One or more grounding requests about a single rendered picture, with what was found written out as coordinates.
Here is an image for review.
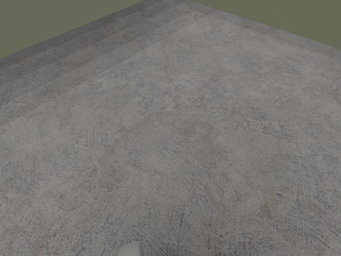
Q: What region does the robot left thigh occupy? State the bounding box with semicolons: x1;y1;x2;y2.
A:
116;243;147;256

